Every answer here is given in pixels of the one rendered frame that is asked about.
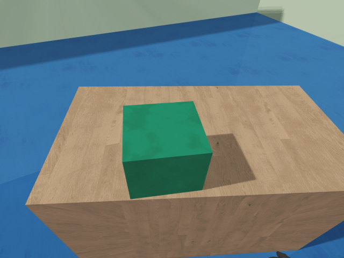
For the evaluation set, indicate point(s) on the carton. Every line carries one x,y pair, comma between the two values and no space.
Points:
165,149

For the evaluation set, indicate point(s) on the pedestal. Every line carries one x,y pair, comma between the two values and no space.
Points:
275,180

